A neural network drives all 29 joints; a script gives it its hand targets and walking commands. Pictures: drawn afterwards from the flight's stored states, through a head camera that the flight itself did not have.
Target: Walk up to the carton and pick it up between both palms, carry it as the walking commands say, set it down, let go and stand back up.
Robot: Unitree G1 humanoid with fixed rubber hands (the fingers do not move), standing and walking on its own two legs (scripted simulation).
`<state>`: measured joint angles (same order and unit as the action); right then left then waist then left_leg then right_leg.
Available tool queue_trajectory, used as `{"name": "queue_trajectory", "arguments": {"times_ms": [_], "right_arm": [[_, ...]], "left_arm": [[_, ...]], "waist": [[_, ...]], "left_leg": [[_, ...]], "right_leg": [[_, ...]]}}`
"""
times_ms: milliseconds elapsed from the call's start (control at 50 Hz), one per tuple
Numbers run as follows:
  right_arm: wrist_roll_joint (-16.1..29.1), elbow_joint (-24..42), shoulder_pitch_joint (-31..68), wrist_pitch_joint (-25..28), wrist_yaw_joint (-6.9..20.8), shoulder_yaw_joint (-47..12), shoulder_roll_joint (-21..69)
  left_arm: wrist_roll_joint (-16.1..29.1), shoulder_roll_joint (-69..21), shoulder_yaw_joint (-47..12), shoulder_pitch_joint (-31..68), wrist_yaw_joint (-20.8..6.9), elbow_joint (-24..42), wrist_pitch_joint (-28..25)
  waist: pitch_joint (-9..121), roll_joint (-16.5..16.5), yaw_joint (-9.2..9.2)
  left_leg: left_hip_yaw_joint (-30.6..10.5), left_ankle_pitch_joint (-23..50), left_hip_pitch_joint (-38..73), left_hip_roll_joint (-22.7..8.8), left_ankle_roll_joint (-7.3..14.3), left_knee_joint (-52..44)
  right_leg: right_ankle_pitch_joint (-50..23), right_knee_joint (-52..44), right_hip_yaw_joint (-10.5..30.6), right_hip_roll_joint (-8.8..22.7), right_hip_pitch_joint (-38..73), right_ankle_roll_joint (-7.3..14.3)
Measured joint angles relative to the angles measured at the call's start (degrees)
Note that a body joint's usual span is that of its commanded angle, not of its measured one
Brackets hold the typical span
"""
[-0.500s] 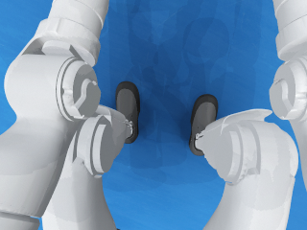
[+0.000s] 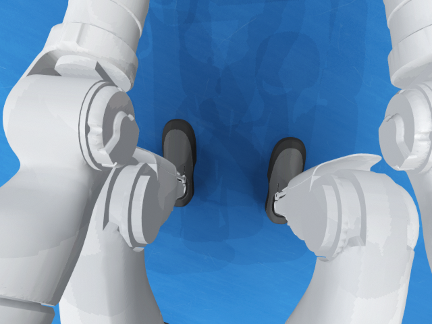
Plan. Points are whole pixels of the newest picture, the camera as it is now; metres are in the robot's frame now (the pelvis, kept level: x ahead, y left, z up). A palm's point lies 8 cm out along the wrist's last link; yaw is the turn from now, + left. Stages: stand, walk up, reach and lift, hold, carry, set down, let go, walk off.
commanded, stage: reach and lift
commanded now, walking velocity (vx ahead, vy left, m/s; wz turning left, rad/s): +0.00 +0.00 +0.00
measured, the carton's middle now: out of the picture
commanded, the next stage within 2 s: none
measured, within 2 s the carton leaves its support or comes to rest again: leaves its support in 0.14 s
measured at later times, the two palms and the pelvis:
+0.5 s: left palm out of the picture +0.57 +0.11 -0.16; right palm out of the picture +0.58 -0.14 -0.16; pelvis -0.01 +0.00 +0.00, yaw -1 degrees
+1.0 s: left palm out of the picture +0.57 +0.11 -0.11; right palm out of the picture +0.58 -0.13 -0.11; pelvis -0.01 +0.00 +0.01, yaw -1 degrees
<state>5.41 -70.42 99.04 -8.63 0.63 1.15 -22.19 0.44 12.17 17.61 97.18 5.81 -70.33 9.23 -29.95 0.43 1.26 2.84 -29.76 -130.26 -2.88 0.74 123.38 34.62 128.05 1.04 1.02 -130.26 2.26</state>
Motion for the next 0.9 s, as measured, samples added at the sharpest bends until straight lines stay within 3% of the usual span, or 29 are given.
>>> {"name": "queue_trajectory", "arguments": {"times_ms": [280, 560, 720, 900], "right_arm": [[0.0, 5.16, -0.18, -3.45, -3.31, 0.0, 1.0], [-0.27, 8.4, -0.25, -8.12, -4.13, 0.12, 2.71], [-1.43, 9.77, -0.26, -10.16, -4.72, 0.12, 4.29], [-2.69, 10.29, -0.48, -12.08, -11.09, 0.12, 5.98]], "left_arm": [[0.34, 0.07, -3.0, 0.02, 4.19, 6.48, 4.27], [0.35, -0.04, 1.16, -0.96, 5.83, 11.55, 8.64], [0.35, -0.5, 1.44, -2.12, 10.0, 13.83, 9.8], [0.35, -3.01, 3.11, -3.11, 13.44, 16.61, 10.76]], "waist": [[0.02, -0.42, 0.0], [-0.06, -1.58, 0.0], [-0.11, -1.73, 0.0], [-0.11, -1.85, 0.0]], "left_leg": [[-0.11, 0.81, 0.34, 0.11, -0.16, 0.02], [-0.29, 0.91, 2.73, 0.11, -0.84, 0.02], [-0.33, 0.28, 4.63, 0.17, -1.07, 0.02], [-0.38, -0.31, 6.93, 0.44, -1.22, 0.02]], "right_leg": [[-0.97, 0.0, 0.09, -0.25, 0.22, 0.0], [-1.93, 0.0, 0.44, -1.39, 1.78, 0.0], [-1.41, 0.0, 0.54, -1.64, 3.58, 0.0], [-0.79, 0.0, 0.7, -1.81, 5.93, 0.0]]}}
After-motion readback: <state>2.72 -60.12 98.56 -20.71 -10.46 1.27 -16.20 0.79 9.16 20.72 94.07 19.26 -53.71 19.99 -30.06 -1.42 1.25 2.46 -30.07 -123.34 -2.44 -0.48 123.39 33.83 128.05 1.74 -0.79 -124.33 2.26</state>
